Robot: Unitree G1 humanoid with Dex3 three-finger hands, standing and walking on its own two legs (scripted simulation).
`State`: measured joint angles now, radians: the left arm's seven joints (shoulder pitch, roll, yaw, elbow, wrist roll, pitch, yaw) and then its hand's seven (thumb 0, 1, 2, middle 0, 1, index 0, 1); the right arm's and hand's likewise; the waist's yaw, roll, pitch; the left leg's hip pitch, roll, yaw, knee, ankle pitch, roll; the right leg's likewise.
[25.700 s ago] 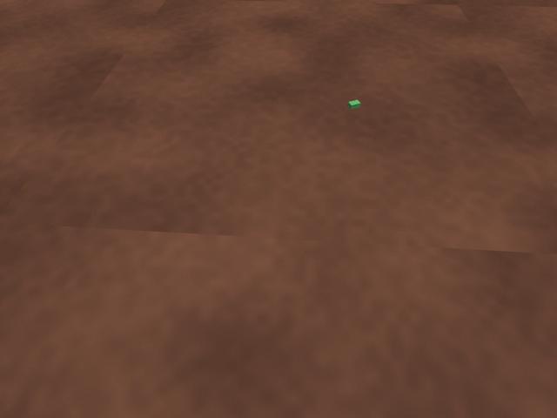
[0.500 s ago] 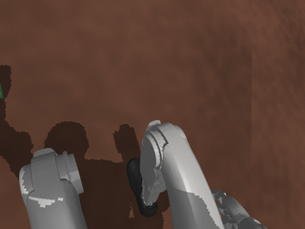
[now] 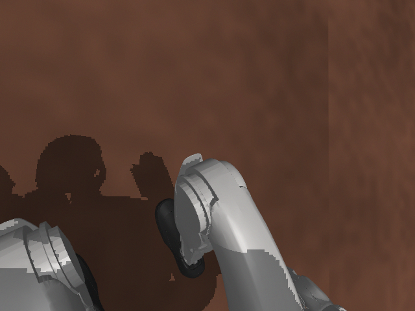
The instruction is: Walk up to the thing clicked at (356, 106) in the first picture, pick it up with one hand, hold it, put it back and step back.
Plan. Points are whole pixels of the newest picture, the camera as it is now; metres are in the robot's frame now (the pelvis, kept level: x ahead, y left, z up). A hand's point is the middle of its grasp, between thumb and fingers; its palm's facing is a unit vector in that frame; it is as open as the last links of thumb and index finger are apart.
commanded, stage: rest palm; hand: left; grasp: from above
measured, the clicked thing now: out of the picture +0.48 +0.33 -0.29
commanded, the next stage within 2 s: close in 0.88 s
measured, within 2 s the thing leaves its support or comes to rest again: neither
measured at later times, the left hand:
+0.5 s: hand out of the picture +0.45 +0.32 -0.25, palm faces -0.45 -0.08 -0.89, open 11.7 cm
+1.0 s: hand out of the picture +0.46 +0.32 -0.26, palm faces -0.49 -0.13 -0.86, open 11.2 cm
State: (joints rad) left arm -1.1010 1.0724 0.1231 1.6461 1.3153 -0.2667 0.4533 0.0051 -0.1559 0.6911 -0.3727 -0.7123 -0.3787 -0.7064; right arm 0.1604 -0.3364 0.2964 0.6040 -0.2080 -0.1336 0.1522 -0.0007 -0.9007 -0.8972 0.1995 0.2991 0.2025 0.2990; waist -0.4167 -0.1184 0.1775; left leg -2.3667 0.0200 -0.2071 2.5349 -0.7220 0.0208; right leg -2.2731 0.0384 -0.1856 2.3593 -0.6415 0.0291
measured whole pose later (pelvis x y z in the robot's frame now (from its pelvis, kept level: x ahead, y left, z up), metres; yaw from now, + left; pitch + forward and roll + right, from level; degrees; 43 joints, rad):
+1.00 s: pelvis +0.00 +0.00 +0.00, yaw -2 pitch +27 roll -16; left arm -1.09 1.12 0.07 1.69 1.29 -0.29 0.52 0.00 -0.04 0.60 -0.43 -0.64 -0.47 -0.64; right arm 0.10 -0.36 0.36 0.58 -0.24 -0.18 0.20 0.00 -0.91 -0.90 0.20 0.30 0.20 0.30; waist -0.41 -0.16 0.22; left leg -2.34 0.02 -0.26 2.56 -0.73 0.02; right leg -2.23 0.05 -0.22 2.34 -0.63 0.04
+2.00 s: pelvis -0.01 +0.00 +0.00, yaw -2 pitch +27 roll -16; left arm -1.10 1.11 0.04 1.70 1.32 -0.31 0.54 0.01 0.49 0.12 -0.83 -0.33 -0.88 -0.28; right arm 0.10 -0.35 0.38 0.57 -0.24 -0.17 0.19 0.00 -0.90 -0.90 0.20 0.30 0.20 0.30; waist -0.40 -0.17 0.20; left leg -2.34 0.02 -0.26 2.55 -0.72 0.02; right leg -2.22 0.06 -0.23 2.33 -0.62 0.04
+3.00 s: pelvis +0.00 +0.00 +0.01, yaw -2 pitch +29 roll -16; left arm -1.06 1.08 0.08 1.55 1.32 -0.26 0.45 0.01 0.46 0.00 -1.04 -0.06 -1.07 -0.03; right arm 0.13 -0.35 0.32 0.58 -0.22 -0.15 0.18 0.00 -0.91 -0.90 0.20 0.30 0.20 0.30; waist -0.37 -0.13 0.15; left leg -2.35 0.01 -0.25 2.54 -0.73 0.02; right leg -2.23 0.04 -0.22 2.33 -0.64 0.04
